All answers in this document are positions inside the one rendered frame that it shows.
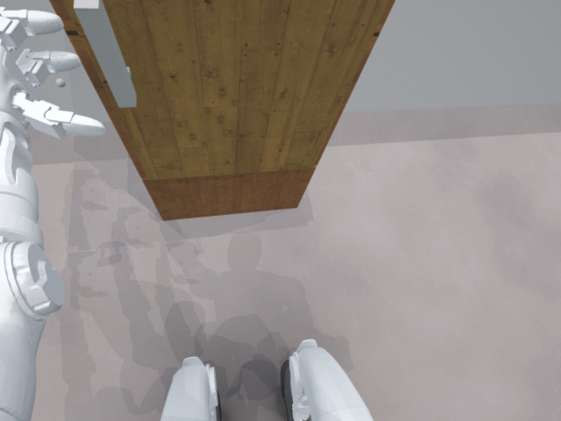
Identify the cupboard door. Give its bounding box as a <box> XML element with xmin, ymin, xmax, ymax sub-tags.
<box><xmin>62</xmin><ymin>0</ymin><xmax>389</xmax><ymax>181</ymax></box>

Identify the handle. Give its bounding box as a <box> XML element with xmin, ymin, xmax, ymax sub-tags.
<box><xmin>74</xmin><ymin>0</ymin><xmax>137</xmax><ymax>108</ymax></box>

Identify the robot left hand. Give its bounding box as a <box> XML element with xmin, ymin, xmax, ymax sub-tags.
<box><xmin>0</xmin><ymin>7</ymin><xmax>106</xmax><ymax>139</ymax></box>

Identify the right robot shin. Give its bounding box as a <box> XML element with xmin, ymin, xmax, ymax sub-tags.
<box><xmin>290</xmin><ymin>339</ymin><xmax>317</xmax><ymax>421</ymax></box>

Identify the robot left forearm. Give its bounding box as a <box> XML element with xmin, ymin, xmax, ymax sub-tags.
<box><xmin>0</xmin><ymin>111</ymin><xmax>44</xmax><ymax>251</ymax></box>

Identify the left robot upper arm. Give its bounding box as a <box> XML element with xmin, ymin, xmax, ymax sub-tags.
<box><xmin>0</xmin><ymin>240</ymin><xmax>65</xmax><ymax>421</ymax></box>

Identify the robot right foot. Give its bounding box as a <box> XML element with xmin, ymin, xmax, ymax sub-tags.
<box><xmin>280</xmin><ymin>360</ymin><xmax>309</xmax><ymax>421</ymax></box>

